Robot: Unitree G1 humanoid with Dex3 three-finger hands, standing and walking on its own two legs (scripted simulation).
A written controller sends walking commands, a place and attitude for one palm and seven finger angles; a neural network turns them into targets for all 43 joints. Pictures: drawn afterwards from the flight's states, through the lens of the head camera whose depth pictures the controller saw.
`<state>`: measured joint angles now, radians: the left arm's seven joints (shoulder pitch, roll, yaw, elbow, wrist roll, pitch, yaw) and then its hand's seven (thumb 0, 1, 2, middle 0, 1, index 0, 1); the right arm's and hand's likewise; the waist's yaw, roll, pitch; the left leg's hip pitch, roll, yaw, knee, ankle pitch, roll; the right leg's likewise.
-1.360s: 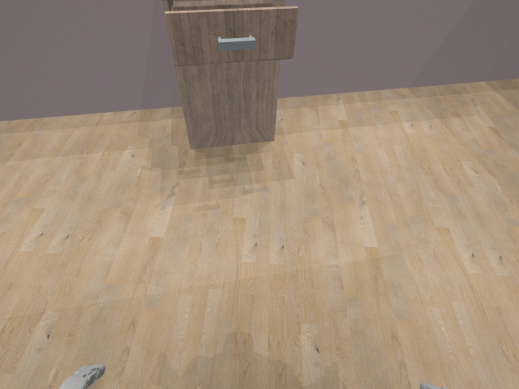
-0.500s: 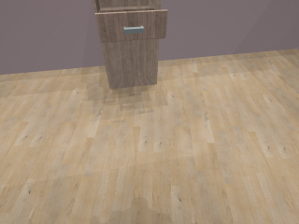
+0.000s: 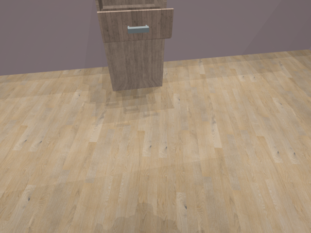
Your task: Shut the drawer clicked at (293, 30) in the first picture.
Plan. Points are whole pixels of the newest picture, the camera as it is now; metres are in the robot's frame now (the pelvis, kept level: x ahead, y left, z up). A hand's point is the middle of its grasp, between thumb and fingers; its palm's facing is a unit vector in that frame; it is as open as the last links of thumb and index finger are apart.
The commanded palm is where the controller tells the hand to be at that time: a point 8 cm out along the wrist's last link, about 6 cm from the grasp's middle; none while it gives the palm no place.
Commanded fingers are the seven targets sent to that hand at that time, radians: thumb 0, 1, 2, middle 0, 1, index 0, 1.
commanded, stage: look at it before walking up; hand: left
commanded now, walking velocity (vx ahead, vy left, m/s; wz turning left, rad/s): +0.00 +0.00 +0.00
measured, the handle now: (137, 28) +1.25 +0.18 -0.02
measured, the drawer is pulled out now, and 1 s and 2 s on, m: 0.30 0.30 0.30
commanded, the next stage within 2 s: walk to a spot facing it in 0.18 s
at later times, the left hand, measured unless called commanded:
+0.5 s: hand out of the picture +0.05 +0.22 -0.18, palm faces -0.02 -0.97 -0.25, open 7.4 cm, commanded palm none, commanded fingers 0.00 0.90 0.90 -0.20 -0.30 -0.20 -0.30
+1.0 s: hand (127, 189) +0.30 +0.12 -0.18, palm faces -0.14 -0.97 -0.21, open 7.3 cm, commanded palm none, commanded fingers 0.00 0.90 0.90 -0.20 -0.30 -0.20 -0.30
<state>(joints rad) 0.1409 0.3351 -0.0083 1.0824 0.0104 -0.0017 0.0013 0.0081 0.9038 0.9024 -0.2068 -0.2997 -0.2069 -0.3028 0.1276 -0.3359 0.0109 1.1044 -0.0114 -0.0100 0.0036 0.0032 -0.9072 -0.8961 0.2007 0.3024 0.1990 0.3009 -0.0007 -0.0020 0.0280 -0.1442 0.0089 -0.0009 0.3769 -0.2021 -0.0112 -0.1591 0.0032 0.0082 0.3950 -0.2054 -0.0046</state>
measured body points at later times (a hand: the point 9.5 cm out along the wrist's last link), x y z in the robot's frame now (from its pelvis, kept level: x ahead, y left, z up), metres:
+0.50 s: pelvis +0.03 +0.00 -0.01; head +0.02 +0.01 +0.44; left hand +0.06 +0.27 -0.16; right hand +0.06 -0.26 -0.15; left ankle +0.00 +0.13 -0.74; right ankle +0.01 -0.11 -0.75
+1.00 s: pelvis +0.19 -0.06 -0.02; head +0.20 -0.06 +0.43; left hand +0.30 +0.17 -0.17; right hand +0.07 -0.26 -0.18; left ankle +0.12 +0.09 -0.65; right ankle +0.23 -0.15 -0.75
